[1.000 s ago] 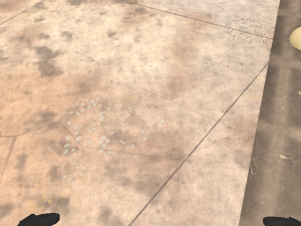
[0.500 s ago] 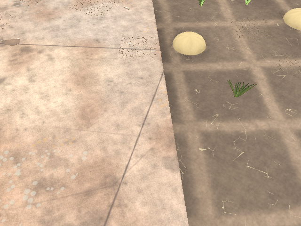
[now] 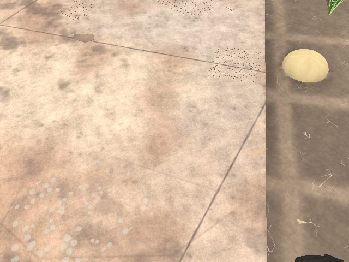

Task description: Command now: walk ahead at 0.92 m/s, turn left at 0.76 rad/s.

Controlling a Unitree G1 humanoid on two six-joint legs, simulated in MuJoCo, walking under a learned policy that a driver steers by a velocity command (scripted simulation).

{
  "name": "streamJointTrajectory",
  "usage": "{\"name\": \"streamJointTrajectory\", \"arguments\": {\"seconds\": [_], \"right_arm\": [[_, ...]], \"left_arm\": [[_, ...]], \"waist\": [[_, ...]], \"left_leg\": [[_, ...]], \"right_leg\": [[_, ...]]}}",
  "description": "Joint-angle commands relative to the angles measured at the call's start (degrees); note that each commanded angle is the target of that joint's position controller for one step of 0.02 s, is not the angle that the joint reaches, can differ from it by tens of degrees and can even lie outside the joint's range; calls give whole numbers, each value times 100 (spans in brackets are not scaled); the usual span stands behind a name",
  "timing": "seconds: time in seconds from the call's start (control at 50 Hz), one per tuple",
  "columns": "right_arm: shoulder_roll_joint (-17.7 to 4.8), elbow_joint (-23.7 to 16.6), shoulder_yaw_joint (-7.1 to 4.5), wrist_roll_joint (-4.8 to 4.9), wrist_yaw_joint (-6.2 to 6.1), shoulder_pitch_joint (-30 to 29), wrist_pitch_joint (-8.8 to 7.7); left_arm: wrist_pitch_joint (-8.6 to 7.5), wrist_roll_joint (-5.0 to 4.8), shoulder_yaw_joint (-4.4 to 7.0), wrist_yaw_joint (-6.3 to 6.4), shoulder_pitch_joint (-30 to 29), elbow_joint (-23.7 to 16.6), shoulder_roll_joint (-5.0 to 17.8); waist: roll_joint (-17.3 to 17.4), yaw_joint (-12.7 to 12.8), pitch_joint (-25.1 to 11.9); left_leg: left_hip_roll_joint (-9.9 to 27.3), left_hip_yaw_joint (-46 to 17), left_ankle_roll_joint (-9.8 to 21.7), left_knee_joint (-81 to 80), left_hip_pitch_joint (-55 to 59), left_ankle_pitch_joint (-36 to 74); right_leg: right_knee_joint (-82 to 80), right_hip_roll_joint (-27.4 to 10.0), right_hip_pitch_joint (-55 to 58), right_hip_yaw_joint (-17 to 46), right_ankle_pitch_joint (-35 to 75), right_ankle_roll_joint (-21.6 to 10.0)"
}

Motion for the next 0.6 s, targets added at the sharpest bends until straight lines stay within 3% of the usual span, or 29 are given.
{"name": "streamJointTrajectory", "arguments": {"seconds": [0.02,0.04,0.06,0.08,0.1,0.12,0.16,0.18,0.22,0.26,0.32,0.36,0.4,0.42,0.44,0.46,0.48,0.5,0.52,0.54,0.56,0.58,0.6], "right_arm": [[-1279,362,-496,-15,-174,2628,-102],[-1866,318,-682,1,-265,2203,-5],[-1809,165,-686,125,-265,2083,8],[-1623,275,-658,73,-348,2138,-5],[-1368,459,-605,65,-417,2160,-51],[-1210,480,-559,54,-480,1945,-114],[-909,369,-404,78,-518,1577,-228],[-907,344,-370,117,-523,1566,-300],[-1007,319,-377,139,-509,1632,-405],[-1019,344,-399,123,-512,1813,-438],[-1161,543,-473,198,-469,2302,-439],[-1294,610,-505,213,-483,2261,-453],[-1542,585,-552,198,-499,2038,-503],[-1775,502,-601,138,-474,1705,-540],[-1686,409,-583,90,-439,1253,-588],[-682,275,-336,84,-449,1234,-615],[-318,-88,-185,441,-543,2161,-531],[-1005,110,-271,198,-618,1846,-410],[-1089,100,-317,83,-586,1356,-324],[-1022,90,-328,27,-540,1133,-241],[-941,-187,-327,402,-491,1031,-159],[-961,-292,-339,497,-436,914,-45],[-822,-454,-313,486,-413,868,54]], "left_arm": [[74,50,406,74,-493,-520,1630],[-77,-89,196,-114,-581,-1064,666],[-257,-113,172,-190,-1185,-1393,934],[-384,-123,158,-218,-1827,-1597,982],[-448,-141,94,-212,-1771,-1579,892],[-405,-65,50,-201,-1800,-1616,790],[-135,135,13,-210,-1512,-1539,749],[-10,180,-5,-220,-1491,-1568,696],[103,182,-54,-275,-2163,-1906,655],[75,64,-122,-342,-2955,-2197,555],[43,-43,-180,-374,-3457,-2350,471],[14,-72,-154,-335,-3461,-2404,595],[7,-115,-3,-215,-2637,-2215,952],[6,-199,158,-105,-1754,-2049,1295],[2,-185,293,34,-521,-1747,1573],[-33,37,366,162,390,-1544,1770],[-31,239,475,125,-147,-1703,2212],[16,79,454,77,-709,-1868,1602],[1,-7,297,44,-999,-1806,1025],[-20,-14,210,5,-1076,-1668,699],[-118,-317,278,59,-1417,-1826,715],[-159,-369,256,74,-1574,-1719,609],[-187,-389,264,67,-1761,-1684,566]], "waist": [[-631,-1612,-1106],[1495,-805,-1206],[756,-932,-1535],[278,-991,-842],[-203,-654,-264],[-435,-344,-33],[-414,102,227],[-386,190,327],[-304,79,732],[-164,-207,936],[93,-640,598],[205,-622,356],[263,-185,-411],[358,417,-901],[291,1119,-1305],[-662,1199,-1733],[-2280,335,-2637],[-1144,453,-2390],[-676,418,-1569],[-207,327,-989],[-906,223,-617],[-840,94,-348],[-690,-92,-75]], "left_leg": [[-455,-779,460,-739,4162,-1276],[1185,-4226,1257,-1840,5897,-2695],[1492,-6054,1643,-2718,6122,-2656],[1511,-5620,1415,-3012,5653,-2000],[1413,-5077,1167,-3193,4661,-1227],[1108,-4385,973,-3184,3844,-820],[616,-3565,882,-3279,2727,-488],[480,-3407,888,-3362,2360,-455],[255,-3127,841,-3693,1670,-69],[69,-3050,619,-3818,1482,855],[121,-3106,266,-3615,2357,2895],[200,-3106,75,-3284,2966,3981],[169,-3153,-212,-2152,3191,5409],[205,-3228,-319,-1057,3027,5439],[-67,-3082,-453,331,2504,5020],[-459,-2590,-523,2339,1491,513],[-950,-1871,-761,4050,98,-2132],[-352,-1791,-702,4141,-143,-1398],[-92,-1665,-738,3867,-175,-970],[88,-1574,-795,3673,-242,-854],[449,-1759,-1042,3750,-362,-1016],[634,-1698,-1072,3589,-316,-1017],[765,-1650,-1095,3136,-237,-1017]], "right_leg": [[4796,-1253,-2385,83,7997,-538],[7128,225,-5407,405,1351,-108],[7797,471,-6538,1774,955,-174],[7666,114,-6986,1978,1200,-255],[7084,-141,-6648,1931,1322,-309],[6574,-374,-6228,1942,1263,-276],[6147,-509,-5702,1882,961,-85],[5882,-566,-5654,1809,814,7],[5006,-608,-5681,1471,1185,131],[3900,-439,-5444,1293,2190,178],[2639,-13,-5037,1130,3280,-1],[2014,184,-4580,1180,3452,-194],[1725,476,-2997,1329,3163,-304],[1788,405,-1959,1520,2715,-305],[1677,99,-730,1641,2498,-334],[1660,-1364,456,2833,1914,-507],[1143,-3113,1278,5960,3353,-1319],[1100,-2713,575,5624,3492,-1556],[1110,-2381,-248,4489,3958,-1448],[1046,-2135,-887,3736,4559,-1330],[799,-1841,-1110,3113,4694,-1252],[551,-1717,-1598,2750,4419,-1156],[358,-1676,-2023,2455,4313,-1097]]}}
Keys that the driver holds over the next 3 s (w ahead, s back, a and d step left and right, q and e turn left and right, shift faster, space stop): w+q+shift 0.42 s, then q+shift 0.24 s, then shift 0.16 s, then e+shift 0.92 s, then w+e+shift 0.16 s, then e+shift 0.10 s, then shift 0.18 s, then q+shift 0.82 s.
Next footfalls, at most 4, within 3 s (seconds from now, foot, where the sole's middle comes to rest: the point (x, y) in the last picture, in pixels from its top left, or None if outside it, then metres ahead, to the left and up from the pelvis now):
0.02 left None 0.18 0.04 -0.73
0.46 right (183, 210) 0.66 0.02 -0.73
0.84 left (96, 191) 0.74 0.38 -0.73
1.26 right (151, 166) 0.86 0.16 -0.73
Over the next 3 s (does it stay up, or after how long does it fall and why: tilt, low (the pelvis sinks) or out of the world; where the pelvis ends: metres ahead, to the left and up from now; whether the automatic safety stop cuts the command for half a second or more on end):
stays up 0.99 0.20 0.05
